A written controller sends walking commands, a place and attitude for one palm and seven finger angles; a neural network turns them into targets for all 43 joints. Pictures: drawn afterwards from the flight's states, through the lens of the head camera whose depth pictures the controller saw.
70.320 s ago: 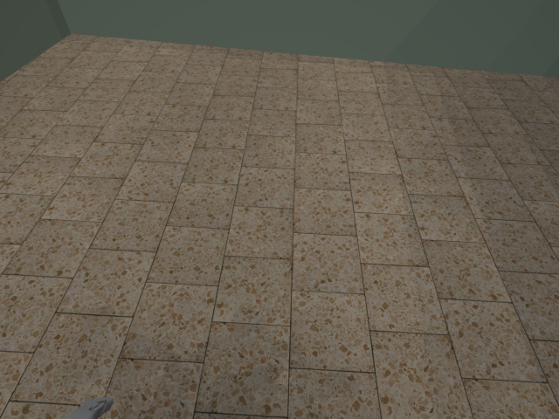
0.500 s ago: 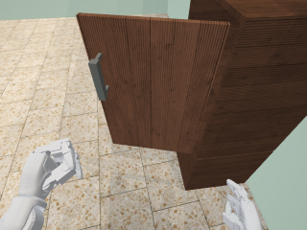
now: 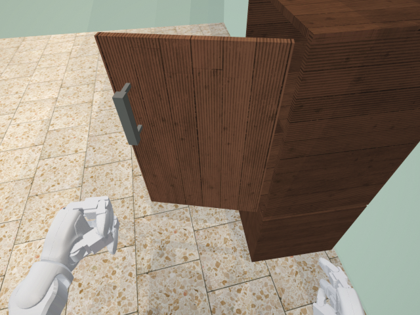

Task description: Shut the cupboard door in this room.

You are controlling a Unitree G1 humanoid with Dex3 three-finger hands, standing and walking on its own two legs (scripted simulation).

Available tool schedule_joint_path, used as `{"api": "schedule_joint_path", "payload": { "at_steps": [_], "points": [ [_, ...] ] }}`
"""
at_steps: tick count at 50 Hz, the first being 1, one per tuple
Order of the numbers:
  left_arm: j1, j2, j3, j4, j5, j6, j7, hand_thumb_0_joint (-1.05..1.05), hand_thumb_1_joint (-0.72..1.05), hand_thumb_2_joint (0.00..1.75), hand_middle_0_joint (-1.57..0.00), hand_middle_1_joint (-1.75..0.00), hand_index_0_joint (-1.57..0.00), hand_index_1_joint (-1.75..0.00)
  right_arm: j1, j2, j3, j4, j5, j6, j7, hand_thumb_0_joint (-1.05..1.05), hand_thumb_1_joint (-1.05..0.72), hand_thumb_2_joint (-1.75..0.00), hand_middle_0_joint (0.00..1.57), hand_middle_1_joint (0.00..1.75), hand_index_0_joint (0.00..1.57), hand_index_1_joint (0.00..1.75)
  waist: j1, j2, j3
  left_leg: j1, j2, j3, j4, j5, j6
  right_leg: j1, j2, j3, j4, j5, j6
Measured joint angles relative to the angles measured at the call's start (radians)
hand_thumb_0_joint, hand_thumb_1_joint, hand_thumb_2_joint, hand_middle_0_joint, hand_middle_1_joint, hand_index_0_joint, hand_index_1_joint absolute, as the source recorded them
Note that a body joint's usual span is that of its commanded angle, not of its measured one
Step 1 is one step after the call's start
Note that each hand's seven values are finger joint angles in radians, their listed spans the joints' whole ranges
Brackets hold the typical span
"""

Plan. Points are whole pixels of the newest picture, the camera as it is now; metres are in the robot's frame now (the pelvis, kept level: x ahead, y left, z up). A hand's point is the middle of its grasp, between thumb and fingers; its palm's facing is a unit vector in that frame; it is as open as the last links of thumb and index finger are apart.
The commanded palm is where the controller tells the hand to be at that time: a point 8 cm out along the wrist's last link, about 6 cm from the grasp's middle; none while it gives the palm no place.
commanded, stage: raise the hand and make a fist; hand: left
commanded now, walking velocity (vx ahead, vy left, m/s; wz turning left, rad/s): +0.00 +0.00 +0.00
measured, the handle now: (130, 114) +0.51 +0.23 +0.11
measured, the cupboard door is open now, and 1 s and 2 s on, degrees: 74 74 73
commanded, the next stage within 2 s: bring the fist close to the handle in 0.14 s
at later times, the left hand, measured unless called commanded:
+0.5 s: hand (114, 198) +0.27 +0.19 +0.12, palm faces -0.02 -1.00 -0.07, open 3.1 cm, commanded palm +0.26 +0.24 +0.11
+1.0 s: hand (131, 162) +0.36 +0.19 +0.11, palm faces -0.04 -1.00 -0.03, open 3.1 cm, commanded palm +0.35 +0.24 +0.11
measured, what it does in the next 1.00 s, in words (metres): stands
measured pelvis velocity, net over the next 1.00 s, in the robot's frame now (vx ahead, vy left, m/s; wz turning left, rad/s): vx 0.01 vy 0.00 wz -0.01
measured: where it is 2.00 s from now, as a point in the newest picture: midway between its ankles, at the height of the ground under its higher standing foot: outside the picture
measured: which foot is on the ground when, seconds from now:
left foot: down 0.00-1.00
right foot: down 0.00-1.00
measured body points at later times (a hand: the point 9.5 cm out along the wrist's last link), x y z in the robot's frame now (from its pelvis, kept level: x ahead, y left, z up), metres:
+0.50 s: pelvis +0.00 +0.00 +0.00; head +0.01 -0.02 +0.45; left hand +0.27 +0.24 +0.13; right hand +0.18 -0.23 -0.08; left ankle +0.01 +0.12 -0.72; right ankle +0.00 -0.11 -0.72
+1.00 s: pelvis +0.01 +0.00 +0.00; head +0.04 -0.02 +0.45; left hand +0.36 +0.24 +0.12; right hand +0.16 -0.25 -0.09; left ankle +0.01 +0.12 -0.72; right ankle +0.00 -0.11 -0.72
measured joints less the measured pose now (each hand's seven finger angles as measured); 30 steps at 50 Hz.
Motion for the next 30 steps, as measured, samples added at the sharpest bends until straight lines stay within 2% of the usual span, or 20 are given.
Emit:
{"api": "schedule_joint_path", "payload": {
  "at_steps": [4,7,12,15,20,23,30],
  "points": [
    [-0.01,-0.001,0.026,-0.028,0.001,-0.081,0.036,0.02,0.89,0.9,-1.3,-1.5,-1.3,-1.5,-0.002,0.004,-0.003,0.014,-0.004,-0.015,0.004,0.01,-0.91,-0.9,0.2,0.3,0.2,0.3,0.005,-0.012,0.005,0.003,0.003,-0.008,0.005,-0.002,-0.005,0.007,0.003,-0.008,0.002,-0.003,-0.005],
    [-0.029,-0.005,0.035,-0.025,0.0,-0.105,0.032,0.02,0.89,0.9,-1.3,-1.5,-1.3,-1.5,-0.007,0.002,-0.002,0.022,-0.001,-0.019,0.01,0.01,-0.91,-0.9,0.2,0.3,0.2,0.3,0.008,-0.005,0.001,0.003,0.003,-0.015,0.01,-0.004,-0.006,0.012,0.004,-0.014,0.0,-0.004,-0.006],
    [-0.022,-0.004,0.001,0.008,0.008,-0.04,-0.009,0.02,0.9,0.9,-1.3,-1.5,-1.3,-1.5,-0.017,0.0,0.002,0.013,0.004,-0.014,0.007,0.01,-0.91,-0.9,0.2,0.3,0.2,0.3,0.004,0.016,-0.001,0.008,0.001,-0.01,0.0,0.0,-0.002,0.015,0.002,-0.01,-0.008,0.001,-0.002],
    [-0.016,-0.002,-0.014,0.017,0.011,-0.019,-0.005,0.02,0.89,0.9,-1.3,-1.5,-1.3,-1.5,-0.02,0.005,0.004,0.008,0.001,-0.014,0.0,0.01,-0.91,-0.9,0.2,0.3,0.2,0.3,0.002,0.016,0.007,0.011,-0.001,-0.006,-0.007,0.003,-0.001,0.014,0.0,-0.005,-0.009,0.002,-0.001],
    [-0.12,-0.004,0.0,0.054,0.02,-0.074,0.041,0.02,0.89,0.9,-1.31,-1.5,-1.3,-1.5,-0.029,0.011,0.009,0.034,-0.004,-0.022,-0.007,0.01,-0.91,-0.9,0.2,0.3,0.2,0.3,0.009,0.004,0.025,0.004,-0.005,-0.014,0.0,0.004,-0.004,0.009,-0.004,-0.014,0.001,-0.002,-0.003],
    [-0.206,-0.003,0.011,0.102,0.024,-0.092,0.044,0.02,0.89,0.9,-1.31,-1.5,-1.3,-1.5,-0.033,0.012,0.014,0.053,-0.003,-0.019,-0.006,0.01,-0.91,-0.9,0.2,0.3,0.2,0.3,0.006,0.001,0.025,-0.003,-0.005,-0.017,0.002,0.003,-0.005,0.004,-0.004,-0.017,0.001,-0.003,-0.005],
    [-0.325,0.017,-0.004,0.251,0.039,0.005,0.008,0.02,0.89,0.9,-1.3,-1.5,-1.3,-1.5,-0.025,0.004,0.01,0.055,0.003,0.013,-0.011,0.01,-0.91,-0.9,0.2,0.3,0.2,0.3,-0.016,0.009,0.014,0.003,-0.004,0.0,-0.028,0.01,-0.002,-0.002,-0.003,0.001,-0.018,0.005,-0.002]
  ]
}}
